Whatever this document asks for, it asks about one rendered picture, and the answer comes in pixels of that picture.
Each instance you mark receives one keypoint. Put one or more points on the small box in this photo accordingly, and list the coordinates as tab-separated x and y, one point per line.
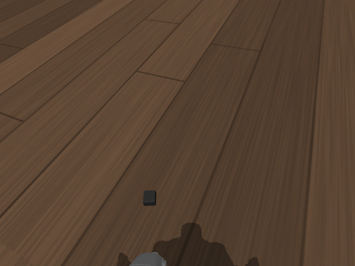
149	198

